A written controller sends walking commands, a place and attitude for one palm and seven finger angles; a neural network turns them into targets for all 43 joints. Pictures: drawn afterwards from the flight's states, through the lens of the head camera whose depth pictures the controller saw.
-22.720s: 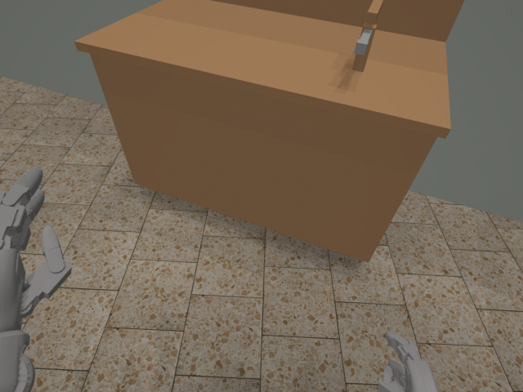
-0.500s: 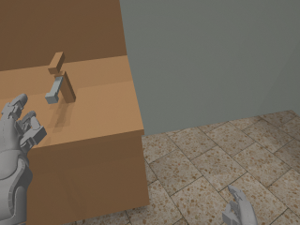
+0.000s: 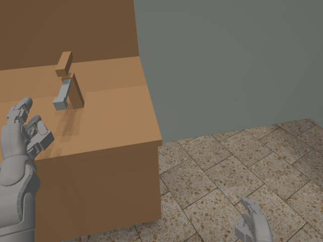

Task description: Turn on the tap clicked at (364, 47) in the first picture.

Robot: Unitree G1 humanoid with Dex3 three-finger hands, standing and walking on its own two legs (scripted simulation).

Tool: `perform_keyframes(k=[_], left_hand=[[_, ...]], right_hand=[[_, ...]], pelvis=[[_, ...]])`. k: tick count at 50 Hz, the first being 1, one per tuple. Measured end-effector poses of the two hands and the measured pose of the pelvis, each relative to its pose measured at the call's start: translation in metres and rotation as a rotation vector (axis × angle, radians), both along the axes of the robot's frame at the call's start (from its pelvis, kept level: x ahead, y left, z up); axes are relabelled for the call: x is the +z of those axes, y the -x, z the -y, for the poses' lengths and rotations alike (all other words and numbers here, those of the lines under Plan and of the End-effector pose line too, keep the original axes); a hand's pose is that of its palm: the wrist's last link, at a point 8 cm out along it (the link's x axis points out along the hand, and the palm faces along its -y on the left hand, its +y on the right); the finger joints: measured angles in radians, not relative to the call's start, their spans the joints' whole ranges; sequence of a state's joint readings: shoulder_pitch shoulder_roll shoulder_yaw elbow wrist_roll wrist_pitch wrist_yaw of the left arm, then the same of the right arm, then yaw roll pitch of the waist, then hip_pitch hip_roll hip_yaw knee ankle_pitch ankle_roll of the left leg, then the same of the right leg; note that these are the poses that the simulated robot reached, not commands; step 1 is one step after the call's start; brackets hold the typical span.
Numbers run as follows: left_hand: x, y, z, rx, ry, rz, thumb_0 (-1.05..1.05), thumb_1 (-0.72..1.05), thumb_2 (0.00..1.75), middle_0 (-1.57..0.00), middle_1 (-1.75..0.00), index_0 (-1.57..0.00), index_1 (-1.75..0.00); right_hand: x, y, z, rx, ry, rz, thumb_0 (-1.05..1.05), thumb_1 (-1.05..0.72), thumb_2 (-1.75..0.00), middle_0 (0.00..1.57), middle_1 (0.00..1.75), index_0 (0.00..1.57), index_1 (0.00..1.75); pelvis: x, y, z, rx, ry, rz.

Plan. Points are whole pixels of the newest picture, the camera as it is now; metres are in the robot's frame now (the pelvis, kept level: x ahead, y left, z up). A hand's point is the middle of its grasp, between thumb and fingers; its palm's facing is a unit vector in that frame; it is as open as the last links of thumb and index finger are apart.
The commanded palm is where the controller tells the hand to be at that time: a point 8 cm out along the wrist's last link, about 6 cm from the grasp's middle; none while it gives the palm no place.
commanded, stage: reach beside the lever's end, fingers flat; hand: left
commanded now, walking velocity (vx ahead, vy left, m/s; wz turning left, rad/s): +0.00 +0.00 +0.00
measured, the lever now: (60, 103) +0.41 +0.36 +0.15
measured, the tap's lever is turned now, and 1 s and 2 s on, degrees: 0 0 0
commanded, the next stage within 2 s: none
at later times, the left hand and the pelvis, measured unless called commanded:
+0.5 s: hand (40, 126) +0.30 +0.35 +0.16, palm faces +0.60 -0.80 -0.07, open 7.7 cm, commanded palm +0.27 +0.38 +0.15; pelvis -0.01 -0.01 +0.00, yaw +0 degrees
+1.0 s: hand (45, 111) +0.38 +0.39 +0.14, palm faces +0.56 -0.82 -0.06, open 7.8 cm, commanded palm +0.32 +0.42 +0.14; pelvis +0.00 +0.01 -0.01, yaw -1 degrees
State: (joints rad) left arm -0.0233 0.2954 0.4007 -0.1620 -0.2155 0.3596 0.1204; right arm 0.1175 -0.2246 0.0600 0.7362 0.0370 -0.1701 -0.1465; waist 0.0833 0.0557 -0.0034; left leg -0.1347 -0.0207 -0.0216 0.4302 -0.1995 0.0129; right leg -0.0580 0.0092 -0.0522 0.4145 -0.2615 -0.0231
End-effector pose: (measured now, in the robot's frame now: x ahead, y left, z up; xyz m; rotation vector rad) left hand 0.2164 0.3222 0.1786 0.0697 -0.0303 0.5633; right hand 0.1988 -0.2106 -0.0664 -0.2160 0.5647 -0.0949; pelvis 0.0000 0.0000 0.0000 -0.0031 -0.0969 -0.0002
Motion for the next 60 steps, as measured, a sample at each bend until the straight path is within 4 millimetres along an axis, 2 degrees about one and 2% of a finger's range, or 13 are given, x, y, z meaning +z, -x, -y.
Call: perform_keyframes(k=[5, 9, 21, 29, 35, 40, 48, 54, 60], left_hand=[[-0.001, -0.017, -0.006, 0.011, 0.013, -0.028, 0.02, 0.89, 0.90, -0.18, -0.24, -0.18, -0.25], [-0.002, -0.025, -0.013, 0.023, 0.018, -0.034, 0.02, 0.89, 0.90, -0.18, -0.23, -0.18, -0.24], [-0.014, -0.030, -0.046, 0.079, 0.029, -0.054, 0.02, 0.89, 0.90, -0.17, -0.20, -0.17, -0.21], [-0.021, -0.053, -0.061, 0.078, 0.035, -0.067, 0.02, 0.90, 0.90, -0.16, -0.18, -0.16, -0.19], [-0.023, -0.076, -0.071, 0.060, 0.044, -0.065, 0.02, 0.90, 0.90, -0.16, -0.17, -0.15, -0.17], [-0.032, -0.090, -0.086, 0.073, 0.071, -0.098, 0.02, 0.89, 0.90, -0.15, -0.16, -0.15, -0.16], [-0.037, -0.111, -0.100, 0.061, 0.026, -0.066, 0.02, 0.90, 0.90, -0.15, -0.15, -0.15, -0.15], [-0.043, -0.121, -0.097, -0.001, 0.047, -0.043, 0.02, 0.90, 0.90, -0.15, -0.15, -0.15, -0.15], [-0.048, -0.116, -0.095, 0.012, 0.056, -0.052, 0.02, 0.90, 0.90, -0.15, -0.15, -0.15, -0.15]], right_hand=[[-0.003, 0.007, -0.003, -0.002, -0.007, -0.020, 0.01, -0.90, -0.89, 0.20, 0.30, 0.21, 0.30], [-0.007, 0.017, 0.002, -0.019, -0.007, -0.048, 0.01, -0.90, -0.89, 0.20, 0.30, 0.21, 0.30], [-0.019, 0.057, 0.042, -0.102, 0.049, -0.143, 0.01, -0.90, -0.89, 0.20, 0.30, 0.21, 0.30], [-0.026, 0.081, 0.058, -0.130, 0.087, -0.206, 0.01, -0.91, -0.89, 0.20, 0.30, 0.21, 0.30], [-0.032, 0.101, 0.062, -0.168, 0.082, -0.258, 0.01, -0.91, -0.89, 0.20, 0.30, 0.21, 0.30], [-0.038, 0.120, 0.063, -0.195, 0.085, -0.319, 0.01, -0.91, -0.89, 0.20, 0.30, 0.21, 0.30], [-0.045, 0.148, 0.058, -0.216, 0.107, -0.440, 0.01, -0.91, -0.89, 0.20, 0.30, 0.21, 0.30], [-0.044, 0.149, 0.050, -0.250, 0.097, -0.452, 0.01, -0.91, -0.89, 0.20, 0.30, 0.21, 0.30], [-0.038, 0.124, 0.038, -0.237, 0.077, -0.379, 0.01, -0.91, -0.89, 0.20, 0.30, 0.21, 0.30]], pelvis=[[0.001, 0.003, 0.000, -0.002, 0.001, -0.010], [0.001, 0.003, 0.001, -0.007, 0.001, -0.019], [-0.001, 0.005, 0.007, -0.009, 0.004, -0.040], [-0.003, 0.012, 0.009, 0.003, 0.012, -0.080], [-0.006, 0.011, 0.008, -0.006, 0.016, -0.117], [-0.008, 0.009, 0.005, -0.011, 0.020, -0.145], [-0.012, 0.004, -0.005, -0.018, 0.027, -0.184], [-0.011, -0.005, -0.014, -0.033, 0.027, -0.192], [-0.011, -0.012, -0.021, -0.040, 0.027, -0.180]])
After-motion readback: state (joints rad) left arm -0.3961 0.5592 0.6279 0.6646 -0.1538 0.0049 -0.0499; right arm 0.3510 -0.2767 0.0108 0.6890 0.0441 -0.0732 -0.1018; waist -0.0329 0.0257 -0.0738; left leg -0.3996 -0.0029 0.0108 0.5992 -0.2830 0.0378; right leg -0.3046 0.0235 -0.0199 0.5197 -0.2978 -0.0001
